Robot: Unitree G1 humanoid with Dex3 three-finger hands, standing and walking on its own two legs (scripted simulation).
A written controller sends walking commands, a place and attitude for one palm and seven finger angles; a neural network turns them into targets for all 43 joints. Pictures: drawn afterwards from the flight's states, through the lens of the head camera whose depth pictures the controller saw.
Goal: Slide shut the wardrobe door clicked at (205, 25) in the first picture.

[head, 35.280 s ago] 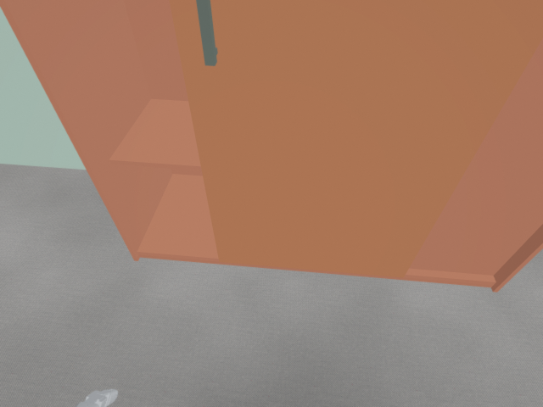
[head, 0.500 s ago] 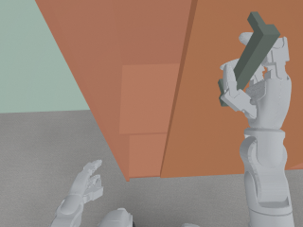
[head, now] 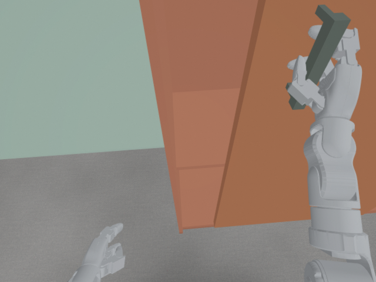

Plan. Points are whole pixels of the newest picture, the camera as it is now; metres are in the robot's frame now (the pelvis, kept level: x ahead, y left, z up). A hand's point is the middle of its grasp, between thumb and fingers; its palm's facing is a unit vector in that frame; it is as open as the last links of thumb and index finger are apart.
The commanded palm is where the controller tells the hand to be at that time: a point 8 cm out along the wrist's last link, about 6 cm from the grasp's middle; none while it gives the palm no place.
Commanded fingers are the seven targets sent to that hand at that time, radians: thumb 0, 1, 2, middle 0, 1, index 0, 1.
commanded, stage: step sideways, sliding the door along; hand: right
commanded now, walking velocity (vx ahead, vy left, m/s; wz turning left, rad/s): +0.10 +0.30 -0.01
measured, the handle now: (308, 61) +0.41 -0.22 +0.25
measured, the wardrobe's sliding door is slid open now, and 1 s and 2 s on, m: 0.16 0.06 0.00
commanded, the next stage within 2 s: none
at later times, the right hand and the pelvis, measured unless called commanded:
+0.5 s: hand (266, 85) +0.37 -0.14 +0.24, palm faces +0.30 +0.95 -0.04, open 7.0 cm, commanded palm +0.34 -0.12 +0.24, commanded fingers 0.00 -0.90 -0.90 0.45 1.40 0.45 1.40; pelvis +0.01 +0.05 +0.00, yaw -4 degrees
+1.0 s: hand (236, 88) +0.36 -0.09 +0.24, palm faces +0.25 +0.97 -0.03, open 7.1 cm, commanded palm +0.34 -0.08 +0.24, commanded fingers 0.00 -0.90 -0.90 0.45 1.40 0.45 1.40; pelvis +0.01 +0.08 +0.00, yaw -4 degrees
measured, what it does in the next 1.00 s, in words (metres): steps on the spot: right foot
